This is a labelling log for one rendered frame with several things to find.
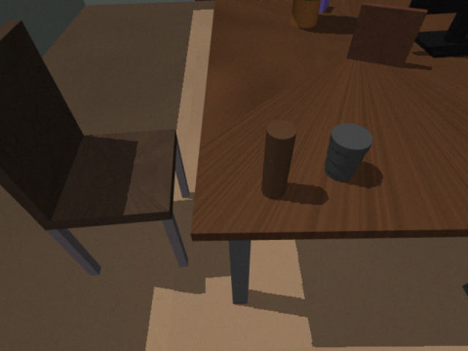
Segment table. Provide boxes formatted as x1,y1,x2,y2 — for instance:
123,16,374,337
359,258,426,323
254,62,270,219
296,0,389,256
191,0,468,304

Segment chair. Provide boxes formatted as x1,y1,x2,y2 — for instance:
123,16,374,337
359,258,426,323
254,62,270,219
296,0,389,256
0,20,189,276

